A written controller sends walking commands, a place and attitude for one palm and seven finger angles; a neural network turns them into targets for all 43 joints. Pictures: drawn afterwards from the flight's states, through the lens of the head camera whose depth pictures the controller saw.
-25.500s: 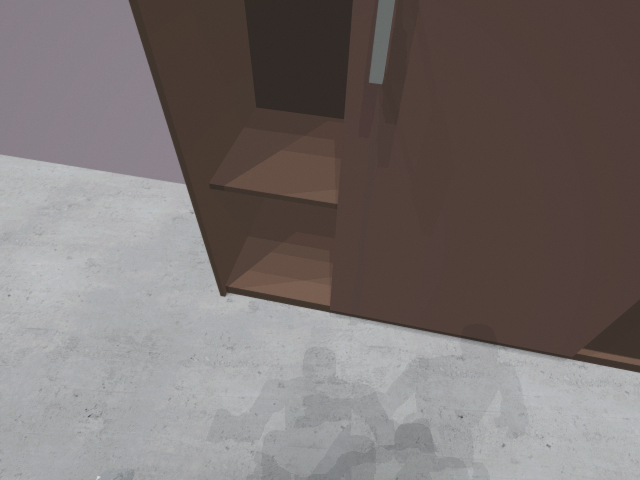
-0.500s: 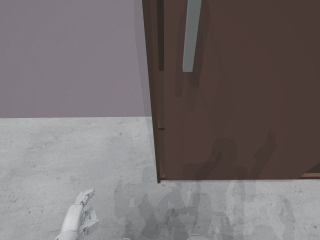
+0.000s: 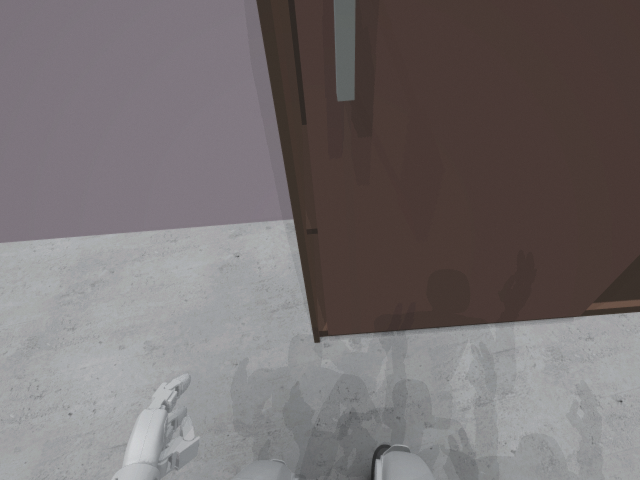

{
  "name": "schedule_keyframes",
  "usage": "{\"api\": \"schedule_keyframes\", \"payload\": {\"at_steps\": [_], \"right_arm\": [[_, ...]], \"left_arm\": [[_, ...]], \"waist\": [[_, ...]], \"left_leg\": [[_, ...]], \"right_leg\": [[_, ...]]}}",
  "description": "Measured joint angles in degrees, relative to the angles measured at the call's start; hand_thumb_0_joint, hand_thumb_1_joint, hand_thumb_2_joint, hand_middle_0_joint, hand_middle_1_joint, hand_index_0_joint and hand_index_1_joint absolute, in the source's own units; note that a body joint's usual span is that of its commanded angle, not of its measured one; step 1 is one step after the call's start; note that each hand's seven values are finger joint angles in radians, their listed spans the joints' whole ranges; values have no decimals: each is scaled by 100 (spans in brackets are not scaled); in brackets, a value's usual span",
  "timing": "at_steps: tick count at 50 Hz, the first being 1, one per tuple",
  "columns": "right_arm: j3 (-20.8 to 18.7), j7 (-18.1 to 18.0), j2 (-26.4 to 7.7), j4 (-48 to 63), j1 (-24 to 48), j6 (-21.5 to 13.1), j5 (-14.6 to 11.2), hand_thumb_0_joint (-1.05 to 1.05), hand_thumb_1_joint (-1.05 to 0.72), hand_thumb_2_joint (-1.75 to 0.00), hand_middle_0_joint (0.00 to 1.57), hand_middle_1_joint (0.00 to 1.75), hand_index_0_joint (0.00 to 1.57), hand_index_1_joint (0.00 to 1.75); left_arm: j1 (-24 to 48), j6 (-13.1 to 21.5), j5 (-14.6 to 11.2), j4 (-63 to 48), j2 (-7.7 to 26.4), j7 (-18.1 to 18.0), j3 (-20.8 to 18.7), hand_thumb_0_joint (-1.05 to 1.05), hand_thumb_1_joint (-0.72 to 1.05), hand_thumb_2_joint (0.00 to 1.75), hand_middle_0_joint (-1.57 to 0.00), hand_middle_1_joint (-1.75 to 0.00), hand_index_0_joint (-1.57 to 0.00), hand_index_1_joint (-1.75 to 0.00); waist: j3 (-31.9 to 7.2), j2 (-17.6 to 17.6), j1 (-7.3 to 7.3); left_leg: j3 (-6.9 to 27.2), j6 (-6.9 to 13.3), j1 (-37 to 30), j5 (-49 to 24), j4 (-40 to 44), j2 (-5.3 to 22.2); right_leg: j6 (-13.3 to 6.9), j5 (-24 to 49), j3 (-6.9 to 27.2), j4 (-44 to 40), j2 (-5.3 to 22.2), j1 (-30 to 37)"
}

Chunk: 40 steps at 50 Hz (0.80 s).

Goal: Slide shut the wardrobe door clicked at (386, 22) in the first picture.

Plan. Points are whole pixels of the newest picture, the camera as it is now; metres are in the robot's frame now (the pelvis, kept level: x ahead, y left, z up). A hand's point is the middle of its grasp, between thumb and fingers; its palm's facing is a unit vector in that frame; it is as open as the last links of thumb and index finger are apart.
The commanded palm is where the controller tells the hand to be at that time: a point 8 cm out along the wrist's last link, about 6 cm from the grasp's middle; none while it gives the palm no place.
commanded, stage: step back with the hand held close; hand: right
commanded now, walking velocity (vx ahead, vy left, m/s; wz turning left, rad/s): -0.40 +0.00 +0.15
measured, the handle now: (342, 3) +0.59 +0.00 +0.29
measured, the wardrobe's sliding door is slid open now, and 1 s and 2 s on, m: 0.03 0.03 0.03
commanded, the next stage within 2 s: stop stepping back and stand still in 0.04 s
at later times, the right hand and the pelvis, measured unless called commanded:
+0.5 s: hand out of the picture +0.12 -0.29 +0.21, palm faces +0.33 +0.85 -0.41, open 7.4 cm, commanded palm +0.07 -0.33 +0.20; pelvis -0.10 -0.05 +0.03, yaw +6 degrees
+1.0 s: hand out of the picture +0.10 -0.30 +0.15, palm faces +0.29 +0.84 -0.46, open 7.4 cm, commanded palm none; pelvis -0.14 -0.07 +0.01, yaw +4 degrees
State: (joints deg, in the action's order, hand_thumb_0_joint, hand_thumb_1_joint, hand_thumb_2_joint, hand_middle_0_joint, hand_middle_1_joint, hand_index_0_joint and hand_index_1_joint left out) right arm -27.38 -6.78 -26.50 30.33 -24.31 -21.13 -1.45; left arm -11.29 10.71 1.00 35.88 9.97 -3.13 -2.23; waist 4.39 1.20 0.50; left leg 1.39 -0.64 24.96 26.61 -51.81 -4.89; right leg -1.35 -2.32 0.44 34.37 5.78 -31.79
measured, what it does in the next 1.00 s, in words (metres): walks backwards: left foot, then right foot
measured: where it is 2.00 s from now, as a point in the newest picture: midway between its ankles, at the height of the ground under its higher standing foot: outside the picture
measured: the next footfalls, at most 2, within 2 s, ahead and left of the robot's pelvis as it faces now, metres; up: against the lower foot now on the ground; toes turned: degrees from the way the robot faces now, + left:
left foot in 0.06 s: +0.04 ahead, +0.15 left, +0.00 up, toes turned -1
right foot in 0.24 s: +0.07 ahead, -0.11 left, +0.00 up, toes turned +2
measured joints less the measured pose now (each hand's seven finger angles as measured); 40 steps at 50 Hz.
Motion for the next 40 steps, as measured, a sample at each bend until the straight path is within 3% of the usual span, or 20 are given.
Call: {"api": "schedule_keyframes", "payload": {"at_steps": [2, 3, 5, 7, 9, 11, 12, 14, 18, 20, 23, 24, 26, 28, 30, 32, 34, 36, 38, 40], "right_arm": [[-132, -34, -78, 76, -228, -13, -94, 2, -89, -90, 22, 30, 22, 30], [-208, -50, -87, 111, -338, -36, -107, 2, -89, -90, 21, 30, 22, 30], [-50, -49, 123, 47, -342, -15, -36, 1, -89, -90, 21, 30, 21, 30], [170, -13, 258, -31, -269, 147, 24, 1, -89, -90, 21, 30, 22, 30], [230, 0, 285, -121, -245, 232, 48, 1, -89, -90, 21, 30, 22, 30], [253, -7, 292, -190, -202, 322, 34, 1, -89, -90, 21, 30, 21, 30], [281, -8, 294, -218, -119, 356, 30, 1, -89, -90, 21, 30, 21, 30], [252, -14, 217, -341, 83, 417, -1, 1, -89, -90, 21, 30, 21, 30], [206, -59, 241, -176, -171, 716, -20, 2, -89, -90, 21, 30, 21, 30], [297, -91, 311, -19, -423, 809, 1, 2, -89, -90, 21, 30, 21, 30], [435, -122, 301, 62, -674, 941, 5, 2, -89, -90, 21, 30, 21, 30], [430, -133, 219, 86, -714, 1002, -2, 2, -89, -90, 21, 30, 21, 30], [262, -156, -36, 234, -725, 1073, -31, 2, -89, -90, 21, 30, 21, 30], [294, -136, 97, 151, -494, 1061, -64, 2, -89, -90, 21, 30, 21, 30], [370, -147, 220, -126, -260, 1023, -83, 1, -89, -90, 21, 30, 22, 30], [414, -194, 380, -347, -109, 1075, -74, 1, -89, -90, 21, 30, 21, 30], [442, -250, 527, -405, -49, 1121, -78, 1, -89, -90, 21, 30, 21, 30], [397, -288, 519, -457, 46, 1094, -83, 1, -89, -90, 21, 30, 21, 30], [315, -245, 388, -504, -6, 1083, -89, 2, -89, -90, 21, 30, 21, 30], [297, -183, 283, -402, -198, 1085, -57, 2, -89, -90, 21, 30, 21, 30]], "left_arm": [[-69, -14, -12, -46, -68, 45, 30, 1, 90, 90, -20, -30, -20, -30], [-41, -32, -3, -54, -79, 56, 52, 1, 90, 90, -20, -30, -20, -30], [82, -99, 55, 129, 21, 45, 52, 1, 90, 90, -20, -30, -20, -30], [90, -169, 71, 345, 51, 11, 93, 1, 90, 90, -20, -30, -20, -30], [72, -210, 74, 392, 2, -42, 201, 1, 90, 90, -20, -30, -20, -30], [3, -169, 45, 199, 49, -85, 297, 1, 90, 90, -20, -30, -20, -30], [-17, -110, 31, 63, 117, -102, 284, 1, 90, 90, -20, -31, -20, -30], [125, -50, -1, 45, 35, -101, 236, 1, 90, 90, -20, -31, -20, -30], [20, -59, -17, -32, -141, 80, 283, 1, 90, 90, -20, -30, -20, -30], [-159, -121, -19, -76, -152, 146, 311, 1, 90, 90, -20, -31, -20, -30], [-406, -285, 14, -133, -106, 111, 335, 1, 90, 90, -20, -31, -20, -30], [-460, -349, 19, -161, -90, 82, 340, 1, 90, 90, -20, -31, -20, -30], [-465, -449, -8, -248, -31, 43, 355, 1, 90, 90, -20, -31, -20, -30], [-288, -540, -9, 11, 168, 29, 312, 1, 90, 90, -20, -31, -20, -30], [-312, -601, -53, 259, 226, -20, 265, 1, 90, 90, -20, -31, -20, -30], [-410, -610, -85, 329, 262, -104, 250, 1, 90, 90, -20, -31, -20, -30], [-498, -515, -88, 207, 402, -185, 245, 1, 90, 90, -20, -31, -20, -30], [-371, -421, -85, 177, 364, -239, 193, 1, 90, 90, -20, -30, -20, -30], [-290, -389, -60, 217, 132, -189, 224, 1, 90, 90, -20, -30, -20, -30], [-373, -366, -31, 190, -53, -76, 305, 1, 90, 90, -20, -30, -20, -30]], "waist": [[-186, -96, -69], [-251, -205, -175], [-212, -145, -310], [-275, -259, -410], [-342, -511, -435], [-405, -549, -346], [-408, -421, -247], [-200, -499, -168], [-240, -450, 14], [-396, -369, 27], [-644, -232, 36], [-713, -262, 29], [-849, -598, -122], [-804, -419, -267], [-878, -408, -268], [-967, -468, -236], [-986, -356, -162], [-786, -371, -3], [-633, -530, 108], [-592, -538, 222]], "left_leg": [[-104, 176, -540, 117, 994, 137], [52, 247, -578, -253, 1390, 235], [209, 19, -457, -843, 1363, 278], [375, -176, -496, -1092, 1595, 428], [560, -253, -505, -1308, 1865, 587], [607, -259, -393, -1403, 1877, 612], [511, -213, -246, -1179, 1655, 564], [570, -112, 41, -463, 737, 487], [119, -26, 147, -240, -342, 210], [-258, 53, -156, -196, -34, 183], [-714, 245, -1008, 69, 1228, 110], [-764, 346, -1345, 84, 1791, 116], [-358, 731, -1658, -189, 2738, 368], [-285, 570, -1375, -1011, 2465, 316], [-275, 406, -1340, -957, 2301, 364], [-273, 338, -1288, -767, 2141, 491], [-339, 322, -1080, -541, 1697, 558], [-222, 256, -706, -71, 822, 585], [-100, 209, -353, 55, -6, 517], [-269, 208, -215, -50, -106, 457]], "right_leg": [[34, -203, -196, 69, 23, -152], [140, -647, -308, 307, -27, -304], [290, -1648, -130, 1403, -229, -521], [301, -2105, -164, 2149, -488, -466], [263, -2133, -352, 1805, -616, -27], [217, -1592, -400, 485, -608, 707], [53, -1072, -347, 38, -536, 837], [-190, -755, -409, 80, -582, 792], [-217, -516, -399, -419, -393, 1012], [-145, -449, -412, -778, -282, 1141], [23, -678, -415, -1150, -216, 1200], [95, -950, -455, -1066, -256, 1110], [181, -1664, -625, 105, -482, 461], [227, -1814, -334, 1666, -385, 1], [194, -1832, -249, 2097, -341, 72], [126, -1880, -317, 1523, -260, 516], [29, -2028, -264, 363, -170, 1177], [65, -1390, -262, 288, -239, 1158], [135, -1288, -357, 265, -304, 1252], [159, -1177, -318, 6, -276, 1382]]}}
